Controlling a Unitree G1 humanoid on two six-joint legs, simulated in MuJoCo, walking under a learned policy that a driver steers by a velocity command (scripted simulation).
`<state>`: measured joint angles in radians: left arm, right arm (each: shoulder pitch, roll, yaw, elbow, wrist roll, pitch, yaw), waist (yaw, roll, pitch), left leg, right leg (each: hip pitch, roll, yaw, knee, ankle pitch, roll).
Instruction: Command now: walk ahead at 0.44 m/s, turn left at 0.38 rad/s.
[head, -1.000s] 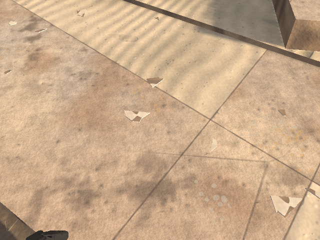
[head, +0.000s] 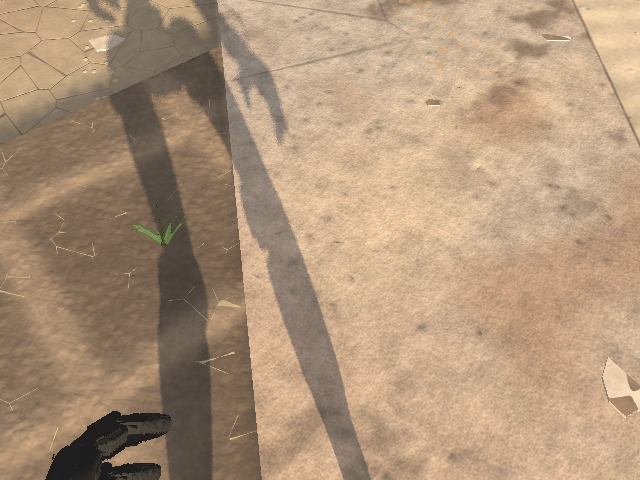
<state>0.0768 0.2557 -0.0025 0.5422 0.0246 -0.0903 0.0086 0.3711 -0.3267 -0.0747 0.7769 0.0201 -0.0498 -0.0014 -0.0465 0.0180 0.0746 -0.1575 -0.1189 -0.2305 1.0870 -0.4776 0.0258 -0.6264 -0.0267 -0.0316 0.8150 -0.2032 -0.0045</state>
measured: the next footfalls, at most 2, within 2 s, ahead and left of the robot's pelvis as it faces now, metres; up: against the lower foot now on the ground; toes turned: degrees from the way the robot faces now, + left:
left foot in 0.32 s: +0.32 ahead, +0.08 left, +0.00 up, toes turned -13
right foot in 0.74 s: +0.19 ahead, -0.16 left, +0.00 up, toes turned -32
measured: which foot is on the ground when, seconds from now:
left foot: up 0.00-0.30, down 0.32-0.74, up 0.76-1.00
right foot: down 0.00-0.32, up 0.34-0.72, down 0.74-1.00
